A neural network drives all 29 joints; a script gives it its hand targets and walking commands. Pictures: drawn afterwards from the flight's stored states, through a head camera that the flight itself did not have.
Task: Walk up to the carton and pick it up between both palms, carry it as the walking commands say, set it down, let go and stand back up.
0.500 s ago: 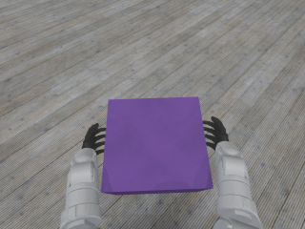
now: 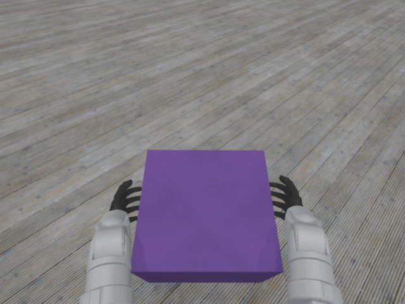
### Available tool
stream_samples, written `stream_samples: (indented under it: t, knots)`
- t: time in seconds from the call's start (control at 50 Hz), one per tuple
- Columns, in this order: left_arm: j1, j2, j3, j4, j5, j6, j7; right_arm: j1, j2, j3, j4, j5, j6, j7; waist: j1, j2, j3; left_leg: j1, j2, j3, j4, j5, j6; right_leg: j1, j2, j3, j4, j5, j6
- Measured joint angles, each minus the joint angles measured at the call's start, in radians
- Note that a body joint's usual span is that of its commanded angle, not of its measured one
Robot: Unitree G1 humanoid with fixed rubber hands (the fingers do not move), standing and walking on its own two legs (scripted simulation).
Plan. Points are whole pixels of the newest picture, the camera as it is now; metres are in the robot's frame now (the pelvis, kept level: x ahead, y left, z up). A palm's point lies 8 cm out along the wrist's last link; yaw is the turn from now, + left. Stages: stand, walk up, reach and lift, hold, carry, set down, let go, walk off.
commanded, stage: reach and lift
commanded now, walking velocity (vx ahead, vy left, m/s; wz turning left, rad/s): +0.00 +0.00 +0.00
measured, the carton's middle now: (205, 217) +0.34 +0.00 -0.05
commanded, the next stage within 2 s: hold in 0.96 s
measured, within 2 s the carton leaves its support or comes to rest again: neither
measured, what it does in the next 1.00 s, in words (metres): stands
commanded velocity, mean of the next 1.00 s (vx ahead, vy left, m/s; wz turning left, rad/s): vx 0.00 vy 0.00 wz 0.00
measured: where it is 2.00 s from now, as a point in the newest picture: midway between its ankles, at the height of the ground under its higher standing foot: outside the picture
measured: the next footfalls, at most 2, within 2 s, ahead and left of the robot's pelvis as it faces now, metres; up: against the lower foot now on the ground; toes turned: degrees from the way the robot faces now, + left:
none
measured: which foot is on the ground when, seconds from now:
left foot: down 0.00-1.00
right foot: down 0.00-1.00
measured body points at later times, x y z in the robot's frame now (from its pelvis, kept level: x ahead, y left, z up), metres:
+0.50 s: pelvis +0.00 +0.01 +0.00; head -0.04 +0.01 +0.45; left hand +0.30 +0.18 +0.04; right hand +0.31 -0.18 +0.05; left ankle +0.02 +0.13 -0.75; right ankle +0.01 -0.12 -0.75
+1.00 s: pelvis +0.01 +0.01 +0.00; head -0.02 +0.01 +0.45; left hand +0.30 +0.19 +0.04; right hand +0.31 -0.17 +0.04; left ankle +0.02 +0.13 -0.75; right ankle +0.01 -0.12 -0.75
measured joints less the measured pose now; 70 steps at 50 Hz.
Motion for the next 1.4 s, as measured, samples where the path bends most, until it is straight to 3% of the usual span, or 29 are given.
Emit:
stream_samples:
  t: [0.36, 0.82, 1.4]
  knots:
    - [0.000, 0.000, -0.011, -0.050, 0.013, 0.085, -0.013, 0.003, 0.011, 0.021, -0.064, -0.026, 0.095, -0.005, -0.010, 0.002, 0.034, 0.107, -0.006, -0.006, -0.036, 0.008, 0.005, 0.113, -0.007, -0.005, -0.044, 0.009, 0.003]
    - [0.067, -0.012, -0.047, -0.118, -0.010, 0.096, 0.021, 0.059, 0.006, 0.062, -0.119, -0.001, 0.102, -0.012, -0.015, 0.011, 0.036, 0.123, -0.010, -0.001, -0.062, 0.005, 0.009, 0.130, -0.012, 0.001, -0.076, 0.011, 0.009]
    - [0.060, -0.013, -0.032, -0.109, -0.003, 0.094, 0.009, 0.050, 0.008, 0.057, -0.105, 0.004, 0.104, -0.018, -0.014, 0.013, 0.034, 0.111, -0.010, -0.009, -0.041, 0.004, 0.010, 0.125, -0.010, -0.006, -0.063, 0.012, 0.008]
